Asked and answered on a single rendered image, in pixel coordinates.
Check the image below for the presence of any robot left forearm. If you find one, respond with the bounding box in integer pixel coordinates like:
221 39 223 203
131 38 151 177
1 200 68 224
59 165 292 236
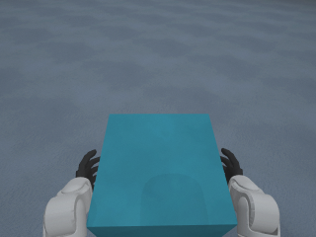
42 177 93 237

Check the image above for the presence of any carton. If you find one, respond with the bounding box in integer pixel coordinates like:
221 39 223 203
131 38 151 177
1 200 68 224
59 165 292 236
86 114 238 237

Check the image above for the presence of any robot right hand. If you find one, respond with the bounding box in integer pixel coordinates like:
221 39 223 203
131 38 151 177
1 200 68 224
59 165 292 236
220 148 243 186

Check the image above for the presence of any robot left hand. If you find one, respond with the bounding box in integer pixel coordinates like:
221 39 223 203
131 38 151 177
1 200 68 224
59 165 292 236
75 149 101 192

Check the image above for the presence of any robot right forearm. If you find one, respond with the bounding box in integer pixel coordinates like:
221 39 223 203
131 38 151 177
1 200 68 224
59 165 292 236
228 175 280 237

